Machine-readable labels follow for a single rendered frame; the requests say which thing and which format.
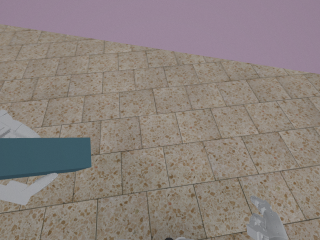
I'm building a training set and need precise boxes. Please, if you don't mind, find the left robot hand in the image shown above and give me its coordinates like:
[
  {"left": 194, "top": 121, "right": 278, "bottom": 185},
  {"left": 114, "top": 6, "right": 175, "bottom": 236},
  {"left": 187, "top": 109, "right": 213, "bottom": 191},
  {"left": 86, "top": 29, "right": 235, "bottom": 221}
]
[{"left": 0, "top": 109, "right": 58, "bottom": 205}]

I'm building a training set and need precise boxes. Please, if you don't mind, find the sponge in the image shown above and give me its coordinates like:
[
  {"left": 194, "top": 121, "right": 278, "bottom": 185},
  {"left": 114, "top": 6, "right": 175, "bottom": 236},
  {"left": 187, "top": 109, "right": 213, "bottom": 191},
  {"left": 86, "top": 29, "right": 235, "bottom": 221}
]
[{"left": 0, "top": 137, "right": 92, "bottom": 180}]

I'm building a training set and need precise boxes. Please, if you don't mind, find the right robot hand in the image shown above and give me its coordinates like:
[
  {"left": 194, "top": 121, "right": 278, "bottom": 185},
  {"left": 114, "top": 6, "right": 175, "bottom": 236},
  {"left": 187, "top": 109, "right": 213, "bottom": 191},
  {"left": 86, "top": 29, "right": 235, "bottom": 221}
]
[{"left": 246, "top": 195, "right": 288, "bottom": 240}]

